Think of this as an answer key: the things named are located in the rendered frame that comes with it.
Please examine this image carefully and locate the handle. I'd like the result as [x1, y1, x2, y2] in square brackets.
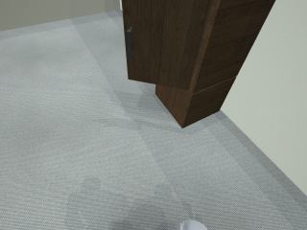
[127, 27, 134, 60]

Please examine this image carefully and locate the right robot thigh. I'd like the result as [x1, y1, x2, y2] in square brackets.
[178, 219, 208, 230]

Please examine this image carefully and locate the cupboard door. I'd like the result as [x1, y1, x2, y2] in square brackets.
[121, 0, 213, 91]

